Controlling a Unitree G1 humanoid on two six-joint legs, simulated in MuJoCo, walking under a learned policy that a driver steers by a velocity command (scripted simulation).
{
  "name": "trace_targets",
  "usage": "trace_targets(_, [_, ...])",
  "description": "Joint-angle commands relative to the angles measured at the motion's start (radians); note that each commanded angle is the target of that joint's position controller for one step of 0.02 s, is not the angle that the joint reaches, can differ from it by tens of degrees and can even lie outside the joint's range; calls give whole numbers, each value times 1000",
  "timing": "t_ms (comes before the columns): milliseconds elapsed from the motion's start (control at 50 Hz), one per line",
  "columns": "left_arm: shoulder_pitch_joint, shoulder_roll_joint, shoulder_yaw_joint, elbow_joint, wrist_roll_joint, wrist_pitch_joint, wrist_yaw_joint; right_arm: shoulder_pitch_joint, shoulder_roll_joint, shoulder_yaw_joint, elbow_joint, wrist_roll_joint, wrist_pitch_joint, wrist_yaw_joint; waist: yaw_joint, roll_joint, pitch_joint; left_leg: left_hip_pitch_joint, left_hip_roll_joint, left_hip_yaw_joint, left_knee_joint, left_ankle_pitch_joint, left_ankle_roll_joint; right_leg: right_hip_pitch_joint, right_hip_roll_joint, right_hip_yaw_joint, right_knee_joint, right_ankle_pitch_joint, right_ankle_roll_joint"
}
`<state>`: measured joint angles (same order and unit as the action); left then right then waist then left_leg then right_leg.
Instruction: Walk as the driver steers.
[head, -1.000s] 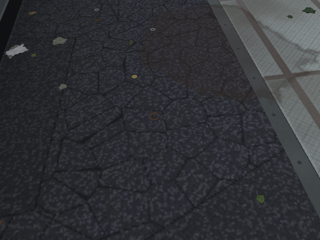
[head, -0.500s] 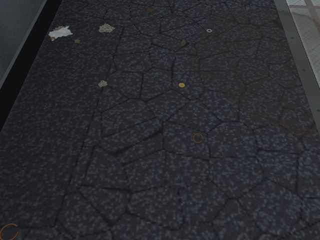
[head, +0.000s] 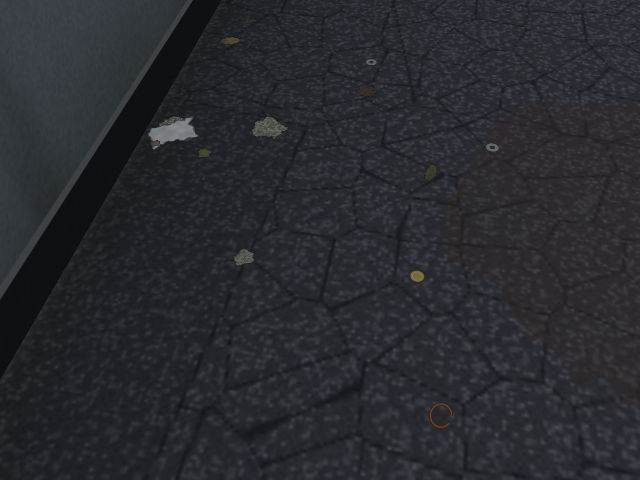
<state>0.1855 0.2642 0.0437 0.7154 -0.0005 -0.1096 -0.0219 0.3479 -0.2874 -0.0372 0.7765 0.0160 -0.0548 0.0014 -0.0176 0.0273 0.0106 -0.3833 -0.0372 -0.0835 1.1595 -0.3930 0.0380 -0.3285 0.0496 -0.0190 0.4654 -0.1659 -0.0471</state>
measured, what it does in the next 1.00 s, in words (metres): walks ahead, turning right: left foot, then right foot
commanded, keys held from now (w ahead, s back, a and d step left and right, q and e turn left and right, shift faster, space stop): w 0.34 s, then w+e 0.66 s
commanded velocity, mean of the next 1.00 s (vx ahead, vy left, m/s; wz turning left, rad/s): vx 0.50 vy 0.00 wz -0.24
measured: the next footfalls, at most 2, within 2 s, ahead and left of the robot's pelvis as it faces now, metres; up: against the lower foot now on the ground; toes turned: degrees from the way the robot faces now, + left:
left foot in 0.38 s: +0.38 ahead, +0.15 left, +0.00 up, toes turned +1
right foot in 0.92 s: +0.64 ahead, -0.12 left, +0.00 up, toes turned -19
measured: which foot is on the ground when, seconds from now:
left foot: up 0.00-0.36, down 0.38-0.94, up 0.96-1.00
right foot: down 0.00-0.38, up 0.40-0.90, down 0.92-1.00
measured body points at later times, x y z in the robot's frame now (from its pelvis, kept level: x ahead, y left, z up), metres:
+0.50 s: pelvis +0.28 +0.06 +0.00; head +0.31 +0.07 +0.45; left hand +0.32 +0.34 -0.14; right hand +0.44 -0.21 -0.09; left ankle +0.34 +0.15 -0.74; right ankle +0.16 -0.09 -0.65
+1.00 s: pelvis +0.54 -0.02 -0.02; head +0.58 -0.03 +0.43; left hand +0.80 +0.18 -0.10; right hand +0.51 -0.31 -0.14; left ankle +0.40 +0.16 -0.65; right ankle +0.60 -0.11 -0.74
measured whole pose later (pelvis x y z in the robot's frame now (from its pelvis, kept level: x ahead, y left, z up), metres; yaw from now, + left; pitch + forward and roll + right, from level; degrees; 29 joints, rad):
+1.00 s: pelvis +0.54 -0.02 -0.02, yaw -19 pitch +1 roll +1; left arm 0.13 0.29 0.07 0.64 -0.02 -0.04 -0.04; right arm 0.28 -0.30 -0.06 0.84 0.02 -0.07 0.00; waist -0.02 -0.01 0.07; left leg -0.21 0.04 0.06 1.11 -0.47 -0.01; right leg -0.47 0.05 -0.05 0.63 -0.19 -0.11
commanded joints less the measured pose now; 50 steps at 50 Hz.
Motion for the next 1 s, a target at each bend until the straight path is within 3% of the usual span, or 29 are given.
trace_targets(20, [73,99,23,-24,8,1,0,-64,-94,-29,-102,-8,-23,4,26,-98,-7,-297,129,-11,-22,89,-19,240,-274,348,-266,76,-185])
trace_targets(80, [83,130,32,-1,-6,-7,1,-87,-52,-15,-112,-14,-15,2,15,-108,1,-290,146,25,-144,145,-47,184,-255,244,-311,220,-203])
trace_targets(160, [122,162,39,28,-14,5,11,-227,-25,-1,-145,-15,-28,9,58,-93,18,-237,130,56,-432,386,-54,169,-209,129,-328,268,-166])
trace_targets(220, [191,180,42,62,-23,15,14,-323,-29,-1,-169,-4,-37,22,96,-94,31,-191,101,69,-556,485,-47,205,-228,124,-320,224,-154])
trace_targets(260, [215,184,43,81,-26,25,16,-365,-42,-6,-189,1,-40,32,98,-97,44,-208,96,56,-604,458,-27,275,-262,139,-294,228,-143])
trace_targets(320, [218,202,50,97,-26,43,23,-356,-71,-17,-197,-1,-45,42,65,-107,29,-159,78,64,-652,351,13,364,-298,149,-219,336,-115])
trace_targets(340, [202,212,52,95,-25,48,26,-297,-91,-28,-183,-4,-46,41,25,-113,-8,-63,53,89,-673,329,32,368,-284,131,-142,477,-100])
trace_targets(360, [203,198,45,95,-22,53,27,-171,-129,-50,-147,-8,-46,33,-40,-95,-88,136,36,104,-695,339,60,320,-237,105,15,576,-77])
trace_targets(380, [196,155,24,71,-4,51,28,10,-193,-71,-115,-20,-44,21,-116,-33,-232,439,173,-29,-648,378,117,140,-185,74,281,400,-43])
trace_targets(400, [339,26,-16,54,-2,33,21,85,-283,-92,-97,-26,-36,18,-69,227,-386,823,436,-466,-691,237,271,-273,-18,27,666,-227,30])
trace_targets(420, [302,105,2,76,-25,19,19,117,-190,-71,-92,-17,-30,18,-112,189,-413,794,452,-628,-812,60,273,-385,-23,160,800,-415,27])
trace_targets(440, [196,177,26,43,-51,13,18,51,-152,-56,-91,-14,-32,14,-108,120,-233,656,415,-475,-843,38,220,-451,-70,159,832,-340,19])
trace_targets(460, [136,171,26,26,-46,15,21,-25,-126,-46,-96,-16,-33,14,-74,69,-141,511,376,-350,-870,102,191,-430,-119,128,793,-249,20])
trace_targets(480, [115,159,29,23,-31,22,24,-81,-93,-37,-94,-21,-38,17,-43,56,-73,393,339,-262,-909,170,179,-398,-145,122,743,-189,27])
trace_targets(500, [137,145,33,29,-27,36,25,-113,-74,-33,-90,-29,-47,19,-7,84,-51,310,309,-189,-945,222,165,-333,-172,131,709,-142,31])
trace_targets(540, [177,102,30,47,-31,62,25,-141,-66,-37,-74,-31,-63,22,24,78,-30,228,288,-91,-1000,299,166,-274,-178,126,691,-98,42])
trace_targets(620, [107,84,32,16,-22,77,28,-127,-96,-51,-30,-35,-75,11,25,32,18,235,286,51,-1036,441,165,-362,-179,153,570,62,61])
trace_targets(720, [-49,51,18,-36,-19,63,-4,-91,-135,-58,4,-26,-58,-6,-33,5,59,293,270,190,-1046,478,132,-343,-163,65,296,256,46])
trace_targets(820, [-175,50,13,-119,-21,64,-35,-19,-167,-71,47,-5,-18,-11,-70,1,93,480,324,238,-967,604,115,-405,-140,-3,177,142,1])
trace_targets(860, [-155,72,25,-137,-21,68,-43,-36,-191,-77,44,1,-4,-17,-35,35,53,514,326,270,-865,892,93,-319,-90,-58,163,45,-34])
trace_targets(880, [-110,93,37,-136,-20,72,-43,-45,-206,-82,39,4,4,-23,-2,60,13,522,324,283,-778,1064,82,-241,-52,-87,170,-8,-55])
trace_targets(900, [-10,128,57,-117,-22,75,-40,-56,-216,-84,35,5,12,-27,58,67,-47,501,310,297,-630,1167,68,-108,-11,-106,157,-34,-82])
trace_targets(920, [153,181,89,-77,-23,78,-27,-75,-208,-79,29,9,13,-31,150,41,-129,390,271,318,-411,1099,34,142,22,-89,78,33,-123])
trace_targets(940, [277,274,118,-52,-25,90,-2,-44,-140,-54,7,-23,1,-29,173,-121,-221,108,208,316,-90,603,-11,451,-153,184,70,76,-190])
trace_targets(960, [210,333,118,-85,-28,78,-3,9,-41,-19,-48,-29,-33,-12,65,-307,-332,-297,-22,155,245,-181,-64,728,-376,779,-85,-98,-398])
trace_targets(980, [230,240,92,-94,-21,67,-10,-101,-137,-38,-58,2,-71,6,145,-156,-355,-403,32,-25,281,-155,-39,727,-383,794,-168,-147,-363])
trace_targets(1000, [202,199,79,-88,-14,56,-10,-174,-149,-40,-88,31,-88,14,134,-117,-219,-437,71,-14,231,-71,-16,611,-348,643,-172,-89,-319])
